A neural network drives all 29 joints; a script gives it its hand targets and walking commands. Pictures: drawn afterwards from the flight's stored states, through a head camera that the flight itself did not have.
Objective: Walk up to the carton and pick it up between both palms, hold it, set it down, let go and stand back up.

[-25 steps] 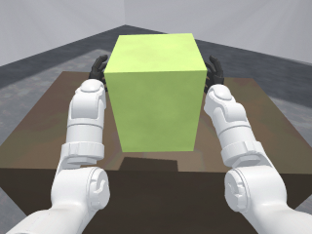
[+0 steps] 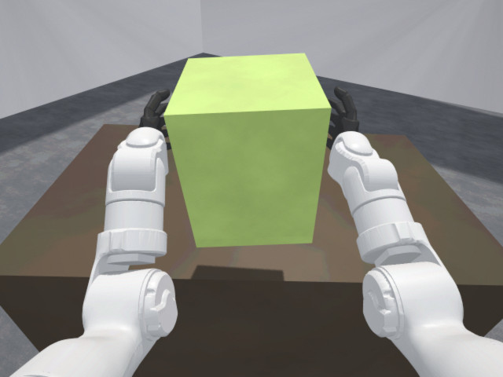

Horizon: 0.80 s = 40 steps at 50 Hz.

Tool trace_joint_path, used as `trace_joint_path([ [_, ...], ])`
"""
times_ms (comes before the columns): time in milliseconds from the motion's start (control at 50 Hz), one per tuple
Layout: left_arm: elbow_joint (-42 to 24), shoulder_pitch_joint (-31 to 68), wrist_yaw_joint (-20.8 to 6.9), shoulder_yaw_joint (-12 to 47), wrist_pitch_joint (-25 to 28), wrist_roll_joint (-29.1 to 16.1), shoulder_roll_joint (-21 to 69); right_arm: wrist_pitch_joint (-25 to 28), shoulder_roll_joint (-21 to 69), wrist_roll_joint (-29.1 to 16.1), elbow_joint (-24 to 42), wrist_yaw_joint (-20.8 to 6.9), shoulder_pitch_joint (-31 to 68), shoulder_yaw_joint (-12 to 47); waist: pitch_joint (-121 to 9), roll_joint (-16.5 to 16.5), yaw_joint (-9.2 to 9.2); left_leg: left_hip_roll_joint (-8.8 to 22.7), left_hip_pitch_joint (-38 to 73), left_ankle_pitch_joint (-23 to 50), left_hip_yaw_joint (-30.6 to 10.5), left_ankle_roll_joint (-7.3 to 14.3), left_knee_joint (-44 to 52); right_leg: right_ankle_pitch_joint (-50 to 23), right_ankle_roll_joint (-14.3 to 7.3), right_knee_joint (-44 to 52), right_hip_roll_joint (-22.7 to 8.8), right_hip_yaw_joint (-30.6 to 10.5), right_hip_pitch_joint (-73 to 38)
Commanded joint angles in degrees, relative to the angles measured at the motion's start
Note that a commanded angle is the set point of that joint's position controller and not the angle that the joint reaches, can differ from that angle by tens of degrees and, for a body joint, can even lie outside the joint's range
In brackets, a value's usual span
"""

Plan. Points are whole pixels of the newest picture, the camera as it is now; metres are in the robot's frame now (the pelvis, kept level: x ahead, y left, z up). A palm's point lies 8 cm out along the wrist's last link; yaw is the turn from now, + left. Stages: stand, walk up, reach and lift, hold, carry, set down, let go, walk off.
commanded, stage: hold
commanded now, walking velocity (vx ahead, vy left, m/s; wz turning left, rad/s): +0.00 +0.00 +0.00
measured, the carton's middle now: (250, 150) +0.42 -0.03 +0.21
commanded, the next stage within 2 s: none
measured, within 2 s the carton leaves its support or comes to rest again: neither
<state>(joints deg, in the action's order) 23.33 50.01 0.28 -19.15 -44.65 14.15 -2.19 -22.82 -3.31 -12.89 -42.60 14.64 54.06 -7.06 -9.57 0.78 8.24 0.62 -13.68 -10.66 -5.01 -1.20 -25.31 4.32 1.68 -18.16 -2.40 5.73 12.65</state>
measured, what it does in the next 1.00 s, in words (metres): stands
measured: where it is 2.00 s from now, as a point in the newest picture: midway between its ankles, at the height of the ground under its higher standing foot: outside the picture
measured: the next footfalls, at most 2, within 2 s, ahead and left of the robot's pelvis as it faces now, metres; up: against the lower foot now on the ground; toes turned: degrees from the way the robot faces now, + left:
none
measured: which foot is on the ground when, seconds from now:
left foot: down 0.00-1.00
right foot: down 0.00-1.00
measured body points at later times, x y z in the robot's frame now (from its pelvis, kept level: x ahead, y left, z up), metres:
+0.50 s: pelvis +0.00 +0.00 +0.00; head -0.07 +0.03 +0.44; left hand +0.40 +0.13 +0.26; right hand +0.39 -0.16 +0.27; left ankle +0.03 +0.13 -0.74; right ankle +0.06 -0.14 -0.74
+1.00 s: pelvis +0.00 +0.00 +0.00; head -0.07 +0.03 +0.44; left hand +0.40 +0.13 +0.26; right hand +0.39 -0.16 +0.27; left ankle +0.03 +0.13 -0.74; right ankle +0.06 -0.14 -0.74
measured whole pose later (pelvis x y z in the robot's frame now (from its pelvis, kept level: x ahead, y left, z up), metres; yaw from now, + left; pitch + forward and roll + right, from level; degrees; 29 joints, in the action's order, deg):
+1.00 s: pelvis +0.00 +0.00 +0.00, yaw +0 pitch -1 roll -1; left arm 19.9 50.4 -0.7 -20.7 -48.2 16.2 -1.9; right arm -28.0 -3.7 -14.4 -41.8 15.3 56.4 -6.1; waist -9.7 0.8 8.2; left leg 0.6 -13.6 -10.7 -5.0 -1.2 -25.3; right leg 4.3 1.6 -18.2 -2.4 5.7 12.6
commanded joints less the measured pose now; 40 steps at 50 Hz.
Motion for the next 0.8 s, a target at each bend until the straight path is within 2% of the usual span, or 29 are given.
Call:
trace_joint_path([
  [0,-4.8,42.1,-6.0,17.4,3.1,-4.5,32.7,-1.9,30.3,-10.5,15.9,-11.7,50.4,23.9,-18.9,-3.9,-9.1,-3.0,7.0,7.2,3.9,-0.7,9.2,0.7,-0.8,1.1,8.6,-1.2,-22.6],
  [20,-5.8,43.7,-6.1,16.6,3.1,-4.1,31.7,-1.9,30.6,-10.4,15.3,-12.3,51.6,23.9,-18.1,-3.4,-10.86,-2.0,5.0,5.7,3.4,-0.3,10.0,1.0,-0.7,0.4,8.5,-1.6,-23.0],
  [40,-2.6,41.9,-6.7,15.7,2.4,-3.5,31.0,-2.8,29.0,-9.4,12.3,-12.1,48.5,22.2,-14.1,-3.8,-9.31,-2.8,2.8,0.5,4.3,0.1,11.0,4.0,-0.8,1.7,7.8,-1.7,-22.6],
  [60,-3.2,41.2,-7.3,14.9,2.0,-3.0,31.8,-2.9,30.4,-9.1,13.9,-12.2,49.1,22.7,-15.5,-2.7,-10.56,-2.0,2.1,1.4,4.0,0.4,11.5,2.9,-0.7,0.5,8.4,-1.4,-23.3],
  [120,-4.5,42.7,-7.9,15.5,1.7,-2.9,31.0,-3.7,29.0,-9.4,12.1,-12.1,47.8,20.9,-14.9,-5.8,-8.82,-2.4,1.0,-0.6,4.1,0.0,12.4,2.9,-1.0,0.1,8.4,-1.7,-25.1],
  [160,-7.8,44.6,-7.5,18.6,2.0,-4.7,32.4,-4.0,29.9,-10.3,11.6,-12.0,45.9,22.2,-16.7,-6.7,-7.92,-2.0,3.6,4.3,3.2,-1.4,10.9,0.3,-1.2,-0.4,8.2,-2.0,-24.4],
  [180,-9.9,45.8,-7.5,19.8,2.3,-5.0,34.1,-3.3,30.9,-10.5,15.3,-12.0,48.4,22.8,-19.6,-6.6,-7.7,-2.0,4.4,8.0,3.3,-1.7,10.1,-2.1,-0.8,-0.5,8.6,-1.3,-24.7],
  [240,-12.4,45.3,-6.6,20.5,2.6,-6.8,32.7,-3.3,30.9,-13.2,18.2,-11.6,48.9,25.3,-23.3,-5.8,-8.7,-3.4,8.6,13.3,4.1,-2.1,7.4,-3.6,-1.0,0.3,8.8,-1.6,-23.8],
  [260,-8.7,42.6,-6.6,19.3,2.2,-5.6,32.4,-3.9,30.3,-12.3,16.9,-11.3,49.0,24.0,-19.7,-5.3,-8.59,-3.3,6.3,9.8,3.7,-1.6,8.0,-1.3,-1.0,0.5,8.6,-1.7,-23.7],
  [280,-10.7,42.4,-6.7,19.0,2.3,-5.8,31.9,-4.0,31.6,-12.5,19.9,-11.0,49.6,25.2,-22.8,-3.9,-9.44,-3.8,6.5,9.8,4.2,-0.9,8.3,-2.9,-0.5,0.2,8.8,-1.7,-25.5],
  [320,-6.9,41.2,-7.7,17.8,1.0,-3.5,31.7,-5.0,29.9,-11.5,15.3,-11.0,47.0,24.2,-16.3,-4.8,-8.7,-3.1,4.1,6.6,3.7,-1.5,9.4,-0.4,-1.0,0.9,8.4,-2.1,-24.8],
  [340,-8.2,42.9,-7.6,17.7,1.0,-4.2,30.6,-5.0,29.2,-12.2,15.9,-11.2,48.0,23.8,-16.6,-4.9,-9.38,-3.2,3.7,5.9,4.5,-1.3,9.2,-0.2,-1.1,0.3,8.7,-1.8,-25.3],
  [360,-5.0,43.5,-8.2,15.4,0.6,-2.6,30.2,-6.1,28.5,-10.7,11.7,-11.3,47.1,20.8,-12.2,-5.3,-8.96,-2.7,1.4,0.4,4.7,-0.9,10.7,4.4,-1.2,0.9,8.6,-1.9,-23.8],
  [380,-6.4,43.4,-8.3,16.1,0.8,-3.3,29.8,-5.6,30.2,-9.9,13.7,-11.4,47.3,21.8,-14.6,-4.1,-9.09,-2.5,0.0,-1.8,4.8,0.0,12.1,4.1,-0.9,0.2,8.3,-1.9,-25.6],
  [400,-8.4,43.4,-8.1,17.1,1.2,-4.5,31.0,-5.4,31.3,-11.4,17.6,-11.5,49.0,23.3,-19.2,-4.0,-9.86,-2.7,0.7,2.0,4.4,0.1,11.5,0.2,-0.9,-0.6,8.4,-2.1,-27.6],
  [440,-8.8,43.1,-7.9,18.4,0.9,-4.9,31.6,-5.2,30.9,-12.9,18.3,-11.3,50.8,23.9,-20.6,-5.5,-9.27,-2.7,2.6,6.5,3.9,-1.5,9.3,-1.1,-1.3,-0.5,8.8,-1.9,-26.1],
  [460,-6.8,44.1,-7.9,17.4,1.1,-5.0,30.8,-5.8,30.2,-11.6,14.1,-11.5,48.6,22.7,-16.9,-5.7,-8.91,-2.7,1.8,3.8,3.5,-1.0,10.7,1.5,-1.1,0.2,8.4,-2.3,-24.2],
  [500,-10.6,43.7,-8.0,20.9,1.1,-6.1,33.7,-5.4,30.6,-11.7,16.9,-11.2,47.0,22.8,-20.2,-7.0,-7.42,-2.4,5.0,8.4,3.2,-2.1,9.5,-1.6,-1.4,-0.5,9.0,-1.8,-24.9],
  [540,-6.6,45.3,-8.1,16.7,1.1,-3.9,31.1,-5.9,30.5,-11.9,14.1,-11.5,48.8,22.9,-15.8,-6.2,-8.69,-2.4,2.3,2.6,4.0,-1.4,10.7,2.5,-1.3,0.5,8.6,-1.9,-24.5],
  [580,-6.7,42.8,-8.2,16.1,1.1,-4.0,30.8,-5.7,31.6,-11.8,16.9,-11.5,49.7,23.3,-17.5,-4.3,-10.72,-2.5,0.7,3.8,4.0,0.3,10.7,0.5,-0.8,-0.5,8.5,-2.1,-26.2],
  [600,-12.1,44.1,-7.9,19.0,1.3,-5.6,32.4,-5.4,32.8,-12.7,17.4,-11.5,47.7,25.0,-22.0,-5.3,-9.4,-3.0,3.6,8.5,3.8,-0.8,9.4,-2.5,-0.8,-0.7,8.5,-2.1,-26.5],
  [620,-7.7,43.2,-7.8,18.1,1.2,-4.8,32.3,-5.3,31.6,-12.6,18.8,-11.0,51.4,24.9,-21.1,-4.3,-9.65,-2.9,4.2,8.3,3.7,-0.9,9.2,-0.9,-0.7,0.0,8.6,-1.9,-25.9],
  [640,-9.4,44.8,-7.8,18.8,1.5,-5.4,31.4,-5.7,31.7,-11.7,17.3,-10.9,48.6,24.3,-20.8,-4.6,-8.2,-3.3,4.1,7.0,4.0,-1.2,9.1,-0.4,-0.8,0.6,8.4,-2.3,-25.7],
  [660,-7.8,42.8,-7.8,17.3,1.1,-4.6,30.3,-5.8,31.2,-12.1,17.6,-10.8,49.4,23.7,-20.7,-4.3,-10.0,-2.9,4.5,7.3,4.0,-0.6,9.4,-0.6,-0.6,0.0,8.4,-2.4,-26.1],
  [680,-10.0,44.8,-7.7,18.8,1.3,-6.0,31.5,-5.6,30.7,-12.4,18.2,-10.7,49.8,23.8,-22.0,-5.6,-8.79,-2.8,4.3,6.9,3.9,-0.5,9.6,-1.1,-0.6,-0.4,8.7,-1.9,-25.8],
  [700,-10.5,42.3,-7.8,19.9,0.9,-6.3,31.5,-5.7,31.0,-13.3,19.6,-10.4,48.5,25.0,-22.3,-3.7,-8.14,-2.4,5.1,8.9,3.1,-1.2,8.9,-2.5,-1.1,-0.1,8.4,-2.5,-26.6],
  [740,-6.0,43.1,-8.2,16.8,0.3,-3.5,30.7,-6.3,29.6,-12.1,14.3,-11.0,49.2,23.2,-15.9,-5.7,-8.59,-1.7,1.7,4.0,2.9,-1.8,10.6,3.1,-1.3,0.5,8.2,-2.7,-24.8],
  [760,-10.4,45.0,-8.3,18.0,0.9,-4.2,31.5,-6.0,31.0,-12.2,15.3,-11.2,46.9,22.8,-17.5,-6.8,-8.58,-1.6,2.5,5.9,3.5,-1.8,10.5,0.4,-1.6,-0.1,8.4,-2.3,-25.4],
  [780,-7.1,42.1,-8.3,15.9,0.5,-3.2,31.3,-6.1,30.4,-12.1,14.6,-11.6,46.8,22.1,-15.6,-6.6,-9.47,-2.0,1.7,5.1,3.4,-1.1,10.7,1.6,-1.4,0.0,8.8,-1.8,-24.3],
])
